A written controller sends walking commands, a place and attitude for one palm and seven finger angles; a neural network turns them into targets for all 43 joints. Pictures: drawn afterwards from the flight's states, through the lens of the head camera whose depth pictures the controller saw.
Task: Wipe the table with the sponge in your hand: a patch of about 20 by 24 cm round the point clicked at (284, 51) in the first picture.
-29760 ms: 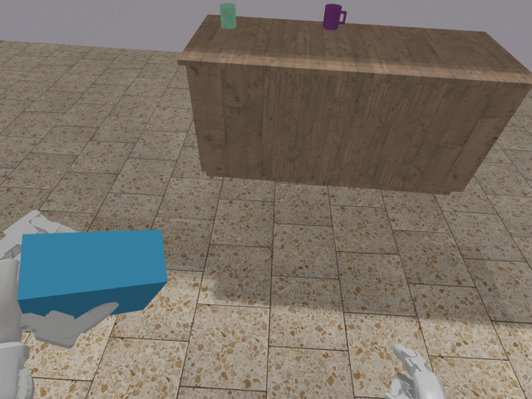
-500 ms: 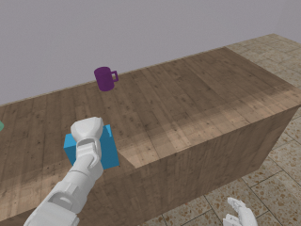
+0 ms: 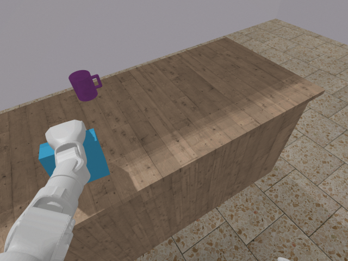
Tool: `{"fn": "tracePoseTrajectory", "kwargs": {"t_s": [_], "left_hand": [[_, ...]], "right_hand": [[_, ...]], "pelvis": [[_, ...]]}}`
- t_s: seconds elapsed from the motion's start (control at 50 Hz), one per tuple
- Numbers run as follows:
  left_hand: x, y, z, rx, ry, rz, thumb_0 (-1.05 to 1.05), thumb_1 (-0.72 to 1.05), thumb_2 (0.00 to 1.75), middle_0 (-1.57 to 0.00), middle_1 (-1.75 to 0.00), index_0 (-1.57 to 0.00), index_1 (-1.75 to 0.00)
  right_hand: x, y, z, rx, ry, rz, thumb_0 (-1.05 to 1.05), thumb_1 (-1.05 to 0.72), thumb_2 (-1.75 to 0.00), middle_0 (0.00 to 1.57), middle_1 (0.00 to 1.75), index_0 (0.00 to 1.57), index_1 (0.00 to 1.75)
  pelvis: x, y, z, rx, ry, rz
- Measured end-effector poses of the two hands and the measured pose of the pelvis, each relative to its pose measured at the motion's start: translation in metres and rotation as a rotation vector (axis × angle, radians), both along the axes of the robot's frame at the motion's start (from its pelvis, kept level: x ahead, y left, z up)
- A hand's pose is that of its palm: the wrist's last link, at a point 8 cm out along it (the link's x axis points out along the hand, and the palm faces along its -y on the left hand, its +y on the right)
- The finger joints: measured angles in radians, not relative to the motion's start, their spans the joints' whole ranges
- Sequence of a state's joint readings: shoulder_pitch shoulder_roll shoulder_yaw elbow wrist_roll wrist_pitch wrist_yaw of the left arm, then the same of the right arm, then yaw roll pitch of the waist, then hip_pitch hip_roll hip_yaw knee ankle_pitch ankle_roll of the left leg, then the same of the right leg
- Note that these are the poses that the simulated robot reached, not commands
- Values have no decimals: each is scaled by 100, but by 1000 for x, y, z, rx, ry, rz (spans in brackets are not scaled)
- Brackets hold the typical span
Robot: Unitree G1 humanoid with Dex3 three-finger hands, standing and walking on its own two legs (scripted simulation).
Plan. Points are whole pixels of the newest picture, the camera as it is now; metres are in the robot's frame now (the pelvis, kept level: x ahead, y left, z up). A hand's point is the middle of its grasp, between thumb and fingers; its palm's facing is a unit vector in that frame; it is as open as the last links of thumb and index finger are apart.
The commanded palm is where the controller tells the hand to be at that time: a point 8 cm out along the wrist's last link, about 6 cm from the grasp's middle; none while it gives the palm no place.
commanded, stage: wipe forward along the third lane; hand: left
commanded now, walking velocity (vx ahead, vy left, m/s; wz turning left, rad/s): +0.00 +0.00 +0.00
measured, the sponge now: (80, 165) +0.37 +0.28 +0.00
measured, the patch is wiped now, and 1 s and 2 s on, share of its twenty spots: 1.00 1.00 1.00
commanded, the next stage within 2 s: wipe back along the third lane in 0.56 s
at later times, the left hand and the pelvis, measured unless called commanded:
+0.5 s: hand (71, 136) +0.43 +0.30 +0.05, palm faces -0.11 -0.02 -0.99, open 9.9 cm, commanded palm +0.42 +0.29 +0.08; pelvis +0.01 +0.02 +0.00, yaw +0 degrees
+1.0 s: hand (70, 134) +0.44 +0.31 +0.05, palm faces -0.03 +0.01 -1.00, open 9.9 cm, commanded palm +0.40 +0.27 +0.08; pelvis +0.02 +0.06 +0.01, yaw +0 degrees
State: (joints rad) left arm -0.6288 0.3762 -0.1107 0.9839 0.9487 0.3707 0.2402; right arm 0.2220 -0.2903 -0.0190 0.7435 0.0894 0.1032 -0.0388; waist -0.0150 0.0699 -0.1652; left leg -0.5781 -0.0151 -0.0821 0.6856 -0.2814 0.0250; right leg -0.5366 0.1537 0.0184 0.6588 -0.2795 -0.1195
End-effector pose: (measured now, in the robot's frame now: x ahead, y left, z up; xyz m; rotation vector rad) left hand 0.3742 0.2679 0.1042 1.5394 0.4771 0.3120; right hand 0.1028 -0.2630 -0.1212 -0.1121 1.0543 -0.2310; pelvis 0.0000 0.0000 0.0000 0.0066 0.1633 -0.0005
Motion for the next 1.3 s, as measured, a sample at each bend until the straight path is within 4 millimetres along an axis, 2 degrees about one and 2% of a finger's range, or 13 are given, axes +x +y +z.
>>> {"fn": "tracePoseTrajectory", "kwargs": {"t_s": [0.16,0.32,0.7,0.84,0.92,1.0,1.3], "left_hand": [[9,6,0,-4,-3,0,1,-60,114,-80,-133,-84,-130],[28,17,3,1,-2,10,2,-60,114,-80,-133,-84,-131],[64,36,2,11,10,-6,1,-60,114,-80,-133,-84,-131],[59,35,-1,22,-33,-25,2,-59,114,-79,-134,-83,-132],[53,34,-1,26,-61,-23,2,-57,113,-77,-135,-81,-134],[49,31,0,33,-72,-18,1,-54,111,-75,-136,-79,-134],[32,19,1,19,-86,-5,-1,-46,105,-70,-137,-73,-136]], "right_hand": [[10,13,3,9,-23,20,1,-91,-90,19,30,20,30],[18,27,7,5,-32,41,1,-91,-90,20,30,20,30],[-13,48,5,-23,88,3,1,-91,-90,20,30,20,30],[-15,64,4,6,104,2,1,-91,-90,19,30,20,30],[-3,76,5,27,92,19,1,-91,-90,19,30,20,30],[18,88,9,45,59,45,1,-91,-90,19,30,20,30],[123,128,35,97,-82,192,1,-91,-90,19,30,20,30]], "pelvis": [[1,5,0,-6,18,6],[1,12,-2,-16,44,15],[11,41,-1,-39,90,13],[16,53,1,-43,86,7],[19,58,3,-45,69,12],[22,64,5,-45,55,15],[45,75,11,-42,4,42]]}}
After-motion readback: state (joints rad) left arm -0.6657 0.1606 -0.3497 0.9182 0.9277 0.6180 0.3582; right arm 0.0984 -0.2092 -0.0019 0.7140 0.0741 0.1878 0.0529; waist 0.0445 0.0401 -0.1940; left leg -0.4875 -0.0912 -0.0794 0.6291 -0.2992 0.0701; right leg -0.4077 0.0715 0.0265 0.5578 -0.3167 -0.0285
